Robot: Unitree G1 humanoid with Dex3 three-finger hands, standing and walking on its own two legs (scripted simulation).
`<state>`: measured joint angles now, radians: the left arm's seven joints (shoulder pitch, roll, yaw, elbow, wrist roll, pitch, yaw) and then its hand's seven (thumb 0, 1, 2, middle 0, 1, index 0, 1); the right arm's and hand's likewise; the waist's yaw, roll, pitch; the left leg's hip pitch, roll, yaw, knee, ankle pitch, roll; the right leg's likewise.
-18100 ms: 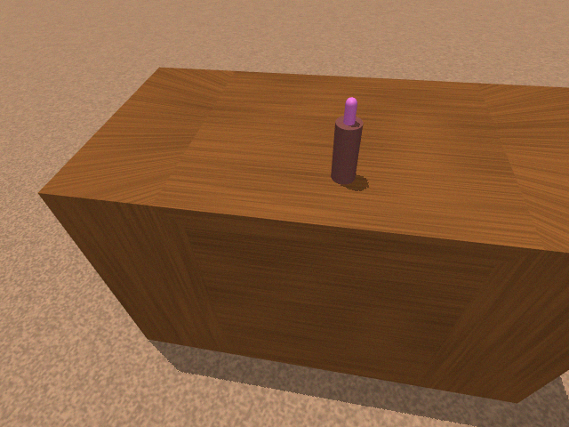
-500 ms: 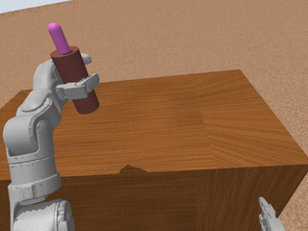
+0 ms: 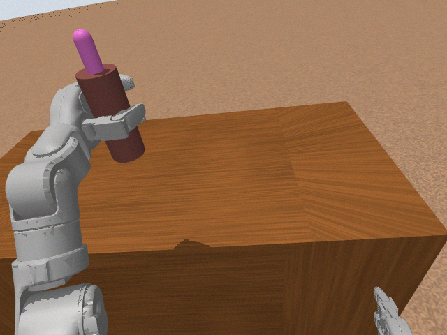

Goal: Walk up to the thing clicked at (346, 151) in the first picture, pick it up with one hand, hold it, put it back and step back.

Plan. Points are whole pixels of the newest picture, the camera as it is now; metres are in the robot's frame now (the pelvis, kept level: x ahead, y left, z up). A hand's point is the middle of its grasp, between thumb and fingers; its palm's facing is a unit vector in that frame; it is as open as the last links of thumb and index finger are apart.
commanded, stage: crouch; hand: left
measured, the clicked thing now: (107, 100) +0.36 +0.17 +0.33
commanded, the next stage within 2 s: lower in 1.58 s
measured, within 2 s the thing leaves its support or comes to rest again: neither
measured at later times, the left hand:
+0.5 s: hand (137, 138) +0.40 +0.16 +0.25, palm faces +0.18 -0.98 +0.02, open 7.3 cm
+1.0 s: hand (138, 146) +0.45 +0.19 +0.20, palm faces +0.20 -0.98 +0.00, open 7.2 cm
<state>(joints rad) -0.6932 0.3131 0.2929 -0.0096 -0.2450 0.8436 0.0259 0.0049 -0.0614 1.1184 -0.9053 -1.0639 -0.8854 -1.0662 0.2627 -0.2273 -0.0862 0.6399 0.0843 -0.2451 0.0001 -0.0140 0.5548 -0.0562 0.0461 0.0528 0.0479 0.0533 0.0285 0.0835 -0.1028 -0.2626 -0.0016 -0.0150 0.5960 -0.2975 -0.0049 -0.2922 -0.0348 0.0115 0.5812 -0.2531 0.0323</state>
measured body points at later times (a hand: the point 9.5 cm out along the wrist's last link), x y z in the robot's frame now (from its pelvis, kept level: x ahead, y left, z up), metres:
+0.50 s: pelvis -0.01 -0.01 +0.00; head -0.03 -0.04 +0.45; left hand +0.38 +0.22 +0.25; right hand +0.16 -0.27 -0.08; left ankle +0.02 +0.12 -0.73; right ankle +0.04 -0.14 -0.73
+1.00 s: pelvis +0.01 +0.00 +0.00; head +0.01 -0.02 +0.45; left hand +0.43 +0.24 +0.20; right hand +0.17 -0.27 -0.07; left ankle +0.02 +0.12 -0.73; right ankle +0.04 -0.14 -0.73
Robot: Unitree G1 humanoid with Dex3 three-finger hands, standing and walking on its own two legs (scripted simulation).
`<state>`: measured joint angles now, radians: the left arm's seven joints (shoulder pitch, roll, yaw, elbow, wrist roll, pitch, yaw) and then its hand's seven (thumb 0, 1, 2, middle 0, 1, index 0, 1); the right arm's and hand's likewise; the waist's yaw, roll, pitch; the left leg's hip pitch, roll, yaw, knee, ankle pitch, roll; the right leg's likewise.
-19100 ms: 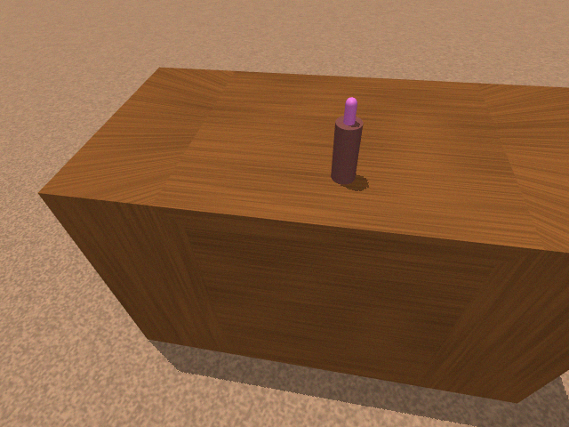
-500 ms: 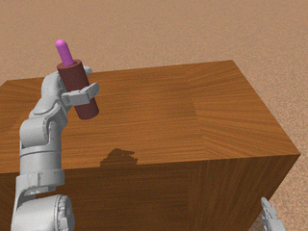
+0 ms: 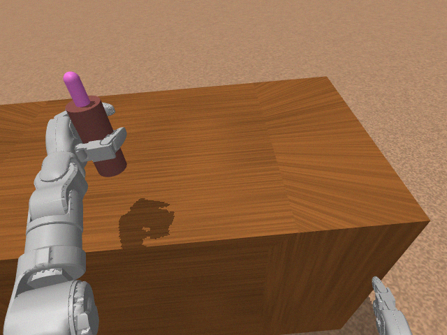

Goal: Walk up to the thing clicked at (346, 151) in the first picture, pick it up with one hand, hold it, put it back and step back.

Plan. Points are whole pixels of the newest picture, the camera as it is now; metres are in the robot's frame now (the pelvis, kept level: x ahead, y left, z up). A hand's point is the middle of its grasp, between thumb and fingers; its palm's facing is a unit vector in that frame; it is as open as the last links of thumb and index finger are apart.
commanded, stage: crouch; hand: left
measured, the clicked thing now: (93, 126) +0.44 +0.21 +0.22
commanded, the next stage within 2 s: lower in 0.58 s
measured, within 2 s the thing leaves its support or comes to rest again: rests again in 1.76 s
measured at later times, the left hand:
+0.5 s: hand (111, 139) +0.46 +0.21 +0.17, palm faces +0.21 -0.98 +0.00, open 7.2 cm
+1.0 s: hand (120, 154) +0.47 +0.21 +0.12, palm faces +0.19 -0.98 +0.00, open 7.3 cm
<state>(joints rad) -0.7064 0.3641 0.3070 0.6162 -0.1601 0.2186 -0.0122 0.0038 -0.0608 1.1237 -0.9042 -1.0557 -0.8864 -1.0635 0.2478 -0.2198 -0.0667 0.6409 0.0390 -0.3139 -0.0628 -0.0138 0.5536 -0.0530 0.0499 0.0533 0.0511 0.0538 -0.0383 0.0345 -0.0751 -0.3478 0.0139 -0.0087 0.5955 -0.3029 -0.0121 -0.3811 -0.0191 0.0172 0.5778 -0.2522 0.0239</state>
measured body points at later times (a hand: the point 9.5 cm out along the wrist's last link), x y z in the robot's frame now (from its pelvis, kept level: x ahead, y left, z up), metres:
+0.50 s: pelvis +0.01 +0.00 +0.00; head +0.03 +0.00 +0.45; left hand +0.44 +0.26 +0.17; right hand +0.16 -0.26 -0.07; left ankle +0.00 +0.13 -0.73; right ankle +0.03 -0.14 -0.73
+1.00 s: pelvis +0.01 +0.00 -0.01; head +0.05 +0.00 +0.44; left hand +0.46 +0.26 +0.12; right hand +0.16 -0.26 -0.08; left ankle +0.00 +0.13 -0.73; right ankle +0.03 -0.14 -0.73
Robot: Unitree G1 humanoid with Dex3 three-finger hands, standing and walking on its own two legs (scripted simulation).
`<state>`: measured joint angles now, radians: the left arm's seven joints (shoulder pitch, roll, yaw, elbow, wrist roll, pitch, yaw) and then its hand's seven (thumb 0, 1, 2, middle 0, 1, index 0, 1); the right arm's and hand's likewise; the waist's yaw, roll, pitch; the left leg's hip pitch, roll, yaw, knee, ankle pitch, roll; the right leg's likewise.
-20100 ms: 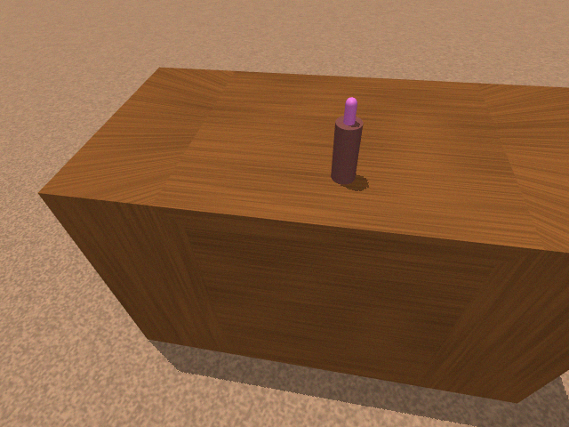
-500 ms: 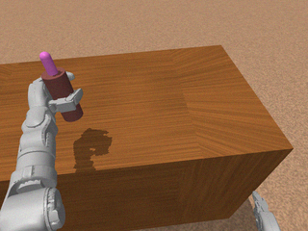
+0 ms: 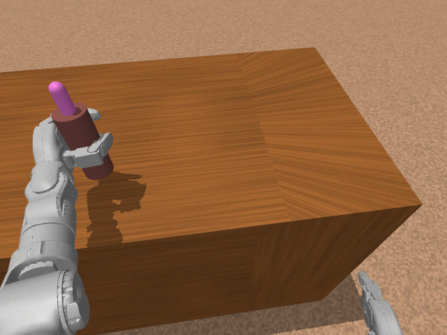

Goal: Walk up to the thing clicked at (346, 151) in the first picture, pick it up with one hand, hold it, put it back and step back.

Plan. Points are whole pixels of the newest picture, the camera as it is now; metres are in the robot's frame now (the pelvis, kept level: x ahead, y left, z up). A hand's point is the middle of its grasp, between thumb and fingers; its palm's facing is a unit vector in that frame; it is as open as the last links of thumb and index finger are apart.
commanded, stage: lower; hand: left
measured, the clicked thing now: (80, 132) +0.47 +0.22 +0.15
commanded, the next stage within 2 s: loosen in 0.80 s
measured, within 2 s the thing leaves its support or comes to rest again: rests again in 0.76 s
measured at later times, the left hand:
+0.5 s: hand (98, 152) +0.48 +0.21 +0.09, palm faces +0.18 -0.98 +0.00, open 7.3 cm
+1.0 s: hand (100, 160) +0.47 +0.22 +0.07, palm faces +0.19 -0.98 +0.00, open 7.3 cm
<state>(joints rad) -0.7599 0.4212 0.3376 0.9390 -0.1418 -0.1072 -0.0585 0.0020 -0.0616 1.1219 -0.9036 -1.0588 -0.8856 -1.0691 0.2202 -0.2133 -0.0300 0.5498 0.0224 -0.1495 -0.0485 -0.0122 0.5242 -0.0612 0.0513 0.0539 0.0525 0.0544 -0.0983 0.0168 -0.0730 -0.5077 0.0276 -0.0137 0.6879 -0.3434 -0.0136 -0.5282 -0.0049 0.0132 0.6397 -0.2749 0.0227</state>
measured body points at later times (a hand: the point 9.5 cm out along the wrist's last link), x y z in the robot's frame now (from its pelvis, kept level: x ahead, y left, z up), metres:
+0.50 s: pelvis +0.00 +0.00 -0.02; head +0.07 +0.01 +0.43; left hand +0.46 +0.27 +0.09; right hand +0.16 -0.26 -0.08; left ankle +0.00 +0.13 -0.72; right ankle +0.02 -0.14 -0.72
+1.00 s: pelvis +0.00 +0.00 -0.03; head +0.07 +0.02 +0.41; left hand +0.46 +0.27 +0.07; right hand +0.15 -0.25 -0.07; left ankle +0.00 +0.13 -0.72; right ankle +0.02 -0.14 -0.72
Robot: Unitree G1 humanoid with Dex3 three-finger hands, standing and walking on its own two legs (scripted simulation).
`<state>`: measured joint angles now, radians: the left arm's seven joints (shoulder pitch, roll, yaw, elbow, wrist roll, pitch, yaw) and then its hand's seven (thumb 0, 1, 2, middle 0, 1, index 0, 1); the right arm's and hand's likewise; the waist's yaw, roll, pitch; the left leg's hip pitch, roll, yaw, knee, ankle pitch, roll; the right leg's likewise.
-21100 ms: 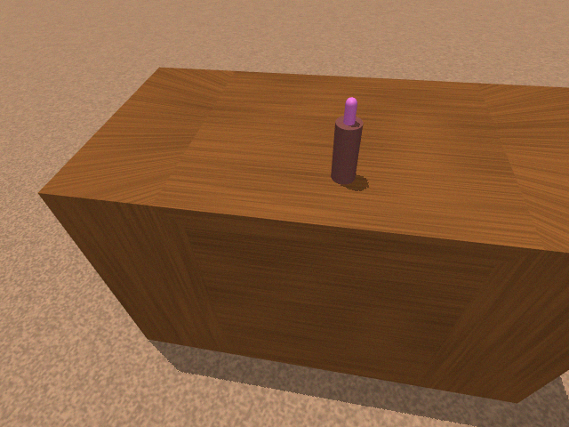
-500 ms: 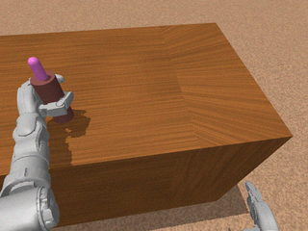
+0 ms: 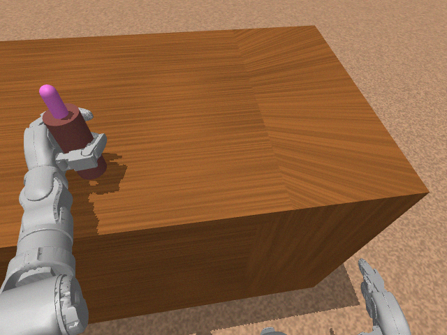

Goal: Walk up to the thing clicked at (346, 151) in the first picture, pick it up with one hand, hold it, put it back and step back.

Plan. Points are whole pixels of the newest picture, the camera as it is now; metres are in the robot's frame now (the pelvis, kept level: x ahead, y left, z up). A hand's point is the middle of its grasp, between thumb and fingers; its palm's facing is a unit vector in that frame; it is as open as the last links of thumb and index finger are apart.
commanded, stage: open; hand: left
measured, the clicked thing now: (72, 134) +0.47 +0.22 +0.12
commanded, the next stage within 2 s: withdraw in 0.42 s
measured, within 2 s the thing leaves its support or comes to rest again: neither
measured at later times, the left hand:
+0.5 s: hand (83, 140) +0.47 +0.21 +0.10, palm faces +0.20 -0.98 +0.01, open 15.0 cm
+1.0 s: hand (3, 98) +0.47 +0.29 +0.20, palm faces +0.26 -0.97 -0.03, open 17.6 cm
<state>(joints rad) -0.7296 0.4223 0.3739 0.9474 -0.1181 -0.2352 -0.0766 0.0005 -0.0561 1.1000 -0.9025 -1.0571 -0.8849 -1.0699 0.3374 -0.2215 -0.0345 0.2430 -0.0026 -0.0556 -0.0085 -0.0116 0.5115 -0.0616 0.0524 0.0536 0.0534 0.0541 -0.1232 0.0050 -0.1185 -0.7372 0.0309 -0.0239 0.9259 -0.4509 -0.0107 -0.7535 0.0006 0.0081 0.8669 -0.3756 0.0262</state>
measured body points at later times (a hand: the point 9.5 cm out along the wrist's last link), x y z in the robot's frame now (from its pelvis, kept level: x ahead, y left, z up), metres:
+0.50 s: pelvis -0.01 +0.00 +0.00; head +0.07 +0.01 +0.44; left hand +0.46 +0.27 +0.10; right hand +0.15 -0.26 -0.04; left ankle +0.00 +0.12 -0.69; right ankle +0.02 -0.14 -0.69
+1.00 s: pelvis +0.01 +0.00 +0.01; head +0.05 +0.00 +0.46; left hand +0.45 +0.34 +0.20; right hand +0.16 -0.27 -0.04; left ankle +0.00 +0.12 -0.69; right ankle +0.02 -0.14 -0.69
